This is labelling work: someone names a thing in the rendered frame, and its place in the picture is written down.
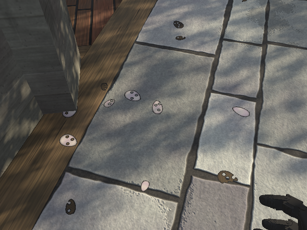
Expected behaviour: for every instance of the right robot hand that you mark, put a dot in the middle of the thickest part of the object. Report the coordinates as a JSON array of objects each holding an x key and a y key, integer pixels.
[{"x": 290, "y": 206}]

